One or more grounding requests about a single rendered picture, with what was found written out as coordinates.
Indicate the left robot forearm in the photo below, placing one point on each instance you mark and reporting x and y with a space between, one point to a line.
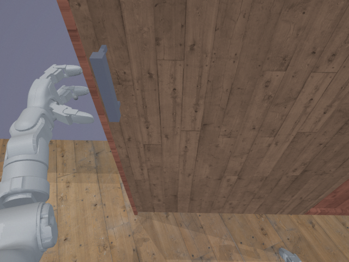
24 177

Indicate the robot left hand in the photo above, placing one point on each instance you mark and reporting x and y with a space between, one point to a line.
43 94

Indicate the handle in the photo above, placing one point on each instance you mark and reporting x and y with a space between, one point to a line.
104 80

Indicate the wardrobe door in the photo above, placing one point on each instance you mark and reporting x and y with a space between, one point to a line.
227 106
337 199

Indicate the robot right hand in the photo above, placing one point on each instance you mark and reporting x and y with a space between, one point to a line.
288 256

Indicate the left robot upper arm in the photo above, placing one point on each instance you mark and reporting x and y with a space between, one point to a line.
26 232

